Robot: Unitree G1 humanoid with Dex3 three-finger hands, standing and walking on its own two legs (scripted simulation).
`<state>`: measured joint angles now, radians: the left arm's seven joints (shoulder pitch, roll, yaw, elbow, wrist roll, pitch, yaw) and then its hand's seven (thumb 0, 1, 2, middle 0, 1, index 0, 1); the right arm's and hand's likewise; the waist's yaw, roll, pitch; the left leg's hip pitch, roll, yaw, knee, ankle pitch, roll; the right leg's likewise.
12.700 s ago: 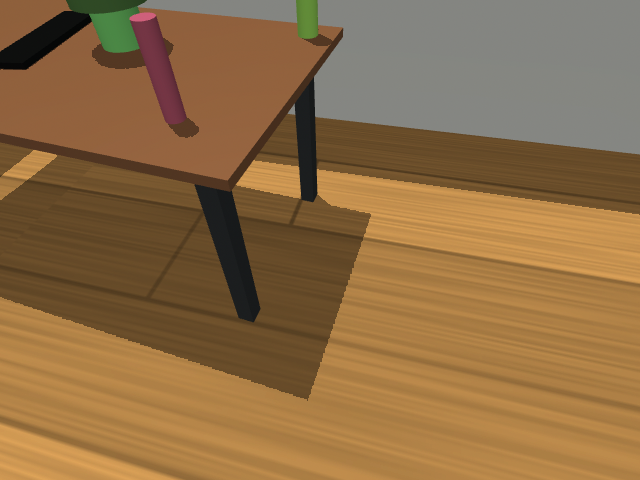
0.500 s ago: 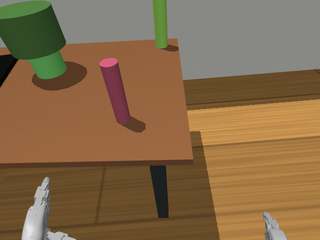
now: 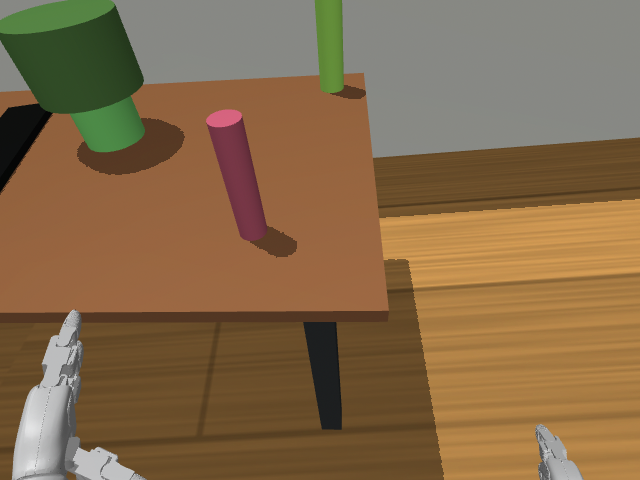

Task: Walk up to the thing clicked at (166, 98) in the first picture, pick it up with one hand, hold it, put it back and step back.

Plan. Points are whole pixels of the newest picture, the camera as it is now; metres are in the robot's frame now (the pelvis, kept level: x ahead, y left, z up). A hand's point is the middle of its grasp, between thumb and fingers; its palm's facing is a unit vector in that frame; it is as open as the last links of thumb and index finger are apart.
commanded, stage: rise first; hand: left
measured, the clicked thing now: (240, 181) +0.56 +0.19 +0.09
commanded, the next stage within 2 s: go down in 0.66 s
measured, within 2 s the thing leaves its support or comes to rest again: neither
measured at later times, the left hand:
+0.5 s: hand (103, 399) +0.18 +0.25 +0.10, palm faces +0.29 -0.87 -0.40, open 17.6 cm
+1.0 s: hand (83, 366) +0.21 +0.27 +0.13, palm faces +0.35 -0.88 -0.34, open 17.6 cm
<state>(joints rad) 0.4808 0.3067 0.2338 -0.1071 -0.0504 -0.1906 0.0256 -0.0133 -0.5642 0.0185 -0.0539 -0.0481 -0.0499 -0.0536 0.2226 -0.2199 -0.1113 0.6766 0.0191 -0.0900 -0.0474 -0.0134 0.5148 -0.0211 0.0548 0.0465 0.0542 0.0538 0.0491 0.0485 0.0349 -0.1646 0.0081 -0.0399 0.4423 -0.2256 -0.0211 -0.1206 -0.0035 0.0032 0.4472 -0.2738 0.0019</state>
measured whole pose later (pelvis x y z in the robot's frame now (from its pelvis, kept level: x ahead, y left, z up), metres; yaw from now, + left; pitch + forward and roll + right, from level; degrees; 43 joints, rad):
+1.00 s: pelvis +0.00 +0.00 -0.01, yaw +1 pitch -3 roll +0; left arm 0.34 0.32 0.36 -0.12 -0.11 -0.30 -0.06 -0.01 -0.58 0.02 -0.08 -0.06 -0.08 -0.06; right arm 0.23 -0.22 -0.13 0.65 0.02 -0.11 -0.03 -0.01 0.52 -0.05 0.06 0.05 0.06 0.06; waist 0.04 0.04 0.01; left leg -0.22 0.00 -0.05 0.53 -0.26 -0.01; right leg -0.17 -0.01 -0.01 0.53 -0.31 0.01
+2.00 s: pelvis -0.01 +0.01 -0.01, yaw -1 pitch +7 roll -1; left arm -0.68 0.74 0.51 1.01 -0.22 -0.06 -0.51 -0.01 -0.57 0.06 -0.04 -0.04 -0.05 -0.04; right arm 0.19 -0.24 0.03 0.69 0.02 -0.20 -0.13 -0.01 0.55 -0.04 0.06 0.05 0.06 0.06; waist -0.07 -0.01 -0.08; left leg -0.43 0.01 -0.04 0.57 -0.26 -0.01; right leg -0.37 0.00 0.01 0.53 -0.28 0.01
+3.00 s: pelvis +0.01 +0.02 -0.03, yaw -2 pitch +15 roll -3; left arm -0.92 0.94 0.57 1.25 -0.13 -0.10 -0.52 -0.02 -0.61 0.04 -0.04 -0.03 -0.05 -0.04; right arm 0.22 -0.25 0.06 0.52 0.01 -0.16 -0.08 -0.01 0.52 -0.05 0.06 0.05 0.06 0.06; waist -0.14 0.00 -0.13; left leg -0.67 0.04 -0.03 0.76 -0.36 0.00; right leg -0.59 0.03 0.01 0.67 -0.35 0.02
